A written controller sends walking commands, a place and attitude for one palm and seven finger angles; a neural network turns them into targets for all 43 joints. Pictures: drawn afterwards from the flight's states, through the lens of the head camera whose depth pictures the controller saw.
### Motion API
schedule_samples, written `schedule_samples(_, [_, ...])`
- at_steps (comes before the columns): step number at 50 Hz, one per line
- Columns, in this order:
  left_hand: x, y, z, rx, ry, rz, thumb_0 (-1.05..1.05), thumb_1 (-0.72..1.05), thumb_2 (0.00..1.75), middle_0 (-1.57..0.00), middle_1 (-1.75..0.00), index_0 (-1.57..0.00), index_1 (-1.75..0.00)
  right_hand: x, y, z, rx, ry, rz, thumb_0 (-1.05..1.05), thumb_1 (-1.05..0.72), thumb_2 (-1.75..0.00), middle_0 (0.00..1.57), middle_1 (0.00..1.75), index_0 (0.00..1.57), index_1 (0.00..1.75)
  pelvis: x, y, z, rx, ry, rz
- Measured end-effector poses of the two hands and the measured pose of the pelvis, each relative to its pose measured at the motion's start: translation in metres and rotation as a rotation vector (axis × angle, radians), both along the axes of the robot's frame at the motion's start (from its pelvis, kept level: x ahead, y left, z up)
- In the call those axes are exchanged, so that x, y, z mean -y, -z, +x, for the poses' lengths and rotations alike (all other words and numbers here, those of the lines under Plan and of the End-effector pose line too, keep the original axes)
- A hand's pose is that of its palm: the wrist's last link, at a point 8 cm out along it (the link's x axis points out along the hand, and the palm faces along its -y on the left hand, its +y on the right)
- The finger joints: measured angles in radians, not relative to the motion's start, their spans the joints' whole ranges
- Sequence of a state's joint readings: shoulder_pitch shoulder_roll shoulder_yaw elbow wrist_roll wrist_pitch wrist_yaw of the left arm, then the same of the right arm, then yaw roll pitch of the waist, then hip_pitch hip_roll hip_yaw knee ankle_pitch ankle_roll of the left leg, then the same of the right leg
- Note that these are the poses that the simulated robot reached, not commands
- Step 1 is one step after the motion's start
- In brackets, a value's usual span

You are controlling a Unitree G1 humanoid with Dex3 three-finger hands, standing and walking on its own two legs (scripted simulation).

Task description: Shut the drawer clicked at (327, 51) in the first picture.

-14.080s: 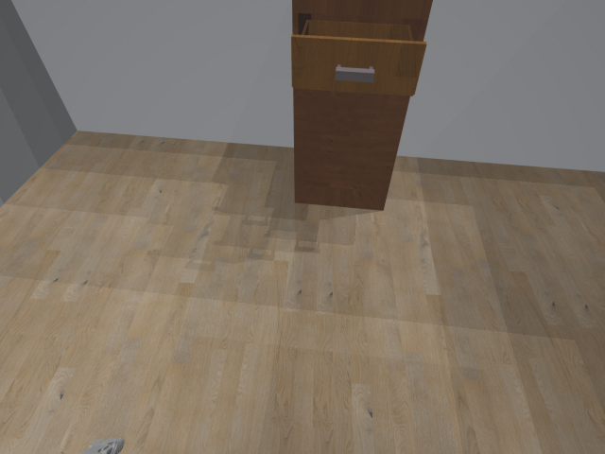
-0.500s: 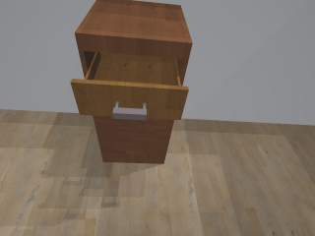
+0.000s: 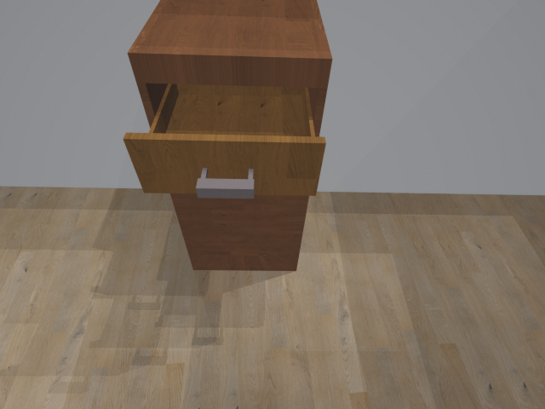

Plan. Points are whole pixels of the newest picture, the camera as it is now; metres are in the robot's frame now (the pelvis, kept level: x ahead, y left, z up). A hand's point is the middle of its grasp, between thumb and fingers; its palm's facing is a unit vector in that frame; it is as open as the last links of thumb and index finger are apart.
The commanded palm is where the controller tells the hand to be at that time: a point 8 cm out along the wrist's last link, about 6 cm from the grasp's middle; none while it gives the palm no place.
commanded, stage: come to a stop and stand still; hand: left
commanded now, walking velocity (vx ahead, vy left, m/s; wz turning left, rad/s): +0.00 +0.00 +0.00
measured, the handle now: (226, 180) +0.53 +0.13 +0.00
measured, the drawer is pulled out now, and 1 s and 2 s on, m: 0.20 0.20 0.20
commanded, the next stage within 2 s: look again from close up in 1.12 s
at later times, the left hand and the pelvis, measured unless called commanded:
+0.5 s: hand out of the picture +0.01 +0.13 -0.18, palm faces +0.04 -0.98 -0.17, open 7.3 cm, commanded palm none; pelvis +0.02 -0.03 +0.00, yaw +0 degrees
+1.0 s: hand out of the picture +0.02 +0.11 -0.18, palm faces +0.05 -0.99 -0.16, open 7.4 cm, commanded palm none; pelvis +0.04 -0.05 +0.00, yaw +0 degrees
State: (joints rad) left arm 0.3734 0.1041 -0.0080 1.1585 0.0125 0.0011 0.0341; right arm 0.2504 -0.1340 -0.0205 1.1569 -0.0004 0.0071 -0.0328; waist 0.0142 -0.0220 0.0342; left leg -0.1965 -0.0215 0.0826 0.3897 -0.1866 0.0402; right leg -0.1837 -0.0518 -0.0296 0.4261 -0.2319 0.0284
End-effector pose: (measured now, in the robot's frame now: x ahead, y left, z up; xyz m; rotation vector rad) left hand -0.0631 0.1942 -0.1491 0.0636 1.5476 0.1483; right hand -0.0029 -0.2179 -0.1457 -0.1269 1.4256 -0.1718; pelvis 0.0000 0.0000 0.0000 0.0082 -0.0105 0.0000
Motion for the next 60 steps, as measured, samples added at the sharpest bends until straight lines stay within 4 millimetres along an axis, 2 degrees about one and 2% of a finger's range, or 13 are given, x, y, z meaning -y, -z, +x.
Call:
schedule_samples(4, [0.012,0.001,0.008,0.015,0.003,-0.014,0.00,0.91,0.90,-0.20,-0.30,-0.20,-0.29,0.008,-0.001,0.006,0.007,-0.005,-0.005,0.01,-0.92,-0.90,0.20,0.30,0.19,0.30,0.007,0.000,0.003,0.001,0.001,0.000])
schedule_samples(10, [0.021,0.003,0.031,0.069,0.015,-0.014,0.00,0.91,0.90,-0.20,-0.30,-0.20,-0.29,0.015,0.000,0.009,0.004,-0.007,-0.002,0.01,-0.92,-0.90,0.20,0.30,0.19,0.30,0.016,0.000,0.008,0.002,0.001,0.000])
schedule_samples(14, [0.022,0.003,0.047,0.101,0.027,-0.004,0.00,0.91,0.90,-0.20,-0.30,-0.20,-0.29,0.018,0.001,0.008,-0.008,-0.004,0.007,0.01,-0.92,-0.90,0.20,0.30,0.19,0.30,0.021,0.000,0.012,0.001,0.000,0.001])
schedule_samples(25, [0.017,-0.002,0.067,0.111,0.037,0.042,0.00,0.91,0.90,-0.20,-0.30,-0.20,-0.29,0.018,0.005,0.006,-0.049,0.002,0.038,0.01,-0.91,-0.90,0.20,0.30,0.19,0.30,0.032,0.000,0.024,-0.005,0.000,0.002])
schedule_samples(35, [0.024,-0.002,0.077,0.107,0.032,0.045,0.00,0.91,0.90,-0.20,-0.30,-0.20,-0.29,0.027,0.006,0.019,-0.048,-0.002,0.034,0.01,-0.91,-0.90,0.20,0.30,0.20,0.30,0.039,0.000,0.035,-0.005,-0.001,0.004])
schedule_samples(49, [0.036,0.000,0.080,0.100,0.018,0.032,0.00,0.91,0.90,-0.20,-0.30,-0.20,-0.29,0.043,0.004,0.041,-0.021,-0.020,0.002,0.01,-0.92,-0.90,0.20,0.30,0.19,0.30,0.046,0.001,0.044,-0.002,-0.005,0.003])
schedule_samples(60, [0.034,0.000,0.080,0.101,0.018,0.039,0.00,0.91,0.90,-0.20,-0.30,-0.20,-0.29,0.045,0.004,0.043,-0.012,-0.022,-0.001,0.01,-0.92,-0.90,0.20,0.30,0.20,0.30,0.048,0.001,0.044,0.005,-0.004,0.002])
